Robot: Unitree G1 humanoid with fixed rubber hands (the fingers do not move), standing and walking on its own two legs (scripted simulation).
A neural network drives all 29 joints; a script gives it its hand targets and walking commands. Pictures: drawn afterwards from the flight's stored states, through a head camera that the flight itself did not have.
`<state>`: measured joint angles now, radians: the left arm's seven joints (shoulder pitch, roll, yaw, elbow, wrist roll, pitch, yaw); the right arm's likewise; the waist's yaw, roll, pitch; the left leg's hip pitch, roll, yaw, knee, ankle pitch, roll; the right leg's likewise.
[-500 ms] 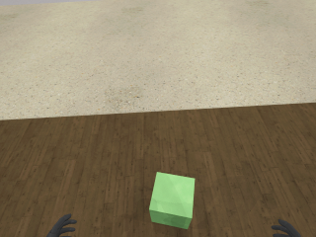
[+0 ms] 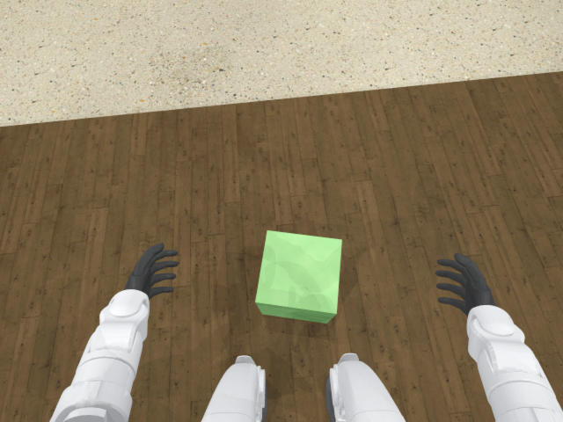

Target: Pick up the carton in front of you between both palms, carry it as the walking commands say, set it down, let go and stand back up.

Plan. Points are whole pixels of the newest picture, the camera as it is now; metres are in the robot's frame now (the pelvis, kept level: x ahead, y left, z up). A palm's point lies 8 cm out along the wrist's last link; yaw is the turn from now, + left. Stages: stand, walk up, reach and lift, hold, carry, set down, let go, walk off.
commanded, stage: reach and lift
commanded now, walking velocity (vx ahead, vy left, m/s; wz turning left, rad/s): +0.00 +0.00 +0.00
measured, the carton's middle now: (298, 279) +0.42 -0.02 -0.59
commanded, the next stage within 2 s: none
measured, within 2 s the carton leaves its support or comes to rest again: neither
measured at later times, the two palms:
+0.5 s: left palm (203, 209) +0.46 +0.17 -0.15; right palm (410, 235) +0.40 -0.21 -0.16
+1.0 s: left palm (225, 255) +0.44 +0.18 -0.40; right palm (382, 271) +0.39 -0.21 -0.39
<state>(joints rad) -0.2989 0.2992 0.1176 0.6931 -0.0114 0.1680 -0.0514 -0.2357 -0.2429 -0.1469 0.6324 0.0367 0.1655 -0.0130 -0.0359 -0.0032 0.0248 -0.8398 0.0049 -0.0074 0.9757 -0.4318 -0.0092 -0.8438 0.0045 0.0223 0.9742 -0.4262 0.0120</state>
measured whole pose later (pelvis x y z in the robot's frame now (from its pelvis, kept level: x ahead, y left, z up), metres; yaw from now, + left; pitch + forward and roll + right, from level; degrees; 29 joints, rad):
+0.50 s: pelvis -0.07 +0.01 -0.07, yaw +0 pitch +40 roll -1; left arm -1.21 0.34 0.24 1.04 0.04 0.17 -0.04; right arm -1.03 -0.14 -0.35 0.81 0.01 0.17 -0.10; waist -0.09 0.01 0.00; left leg -1.54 -0.02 -0.03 1.17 -0.32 0.00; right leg -1.53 0.01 0.03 1.15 -0.31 0.04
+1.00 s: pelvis -0.07 +0.01 -0.23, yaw -2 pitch +51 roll -2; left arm -1.13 0.35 0.10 0.92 -0.11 0.06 0.06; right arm -1.00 -0.21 -0.25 0.82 0.16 0.03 -0.12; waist -0.07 0.00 -0.02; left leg -2.16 -0.04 -0.06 1.81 -0.53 -0.03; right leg -2.15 0.04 0.03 1.78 -0.52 0.05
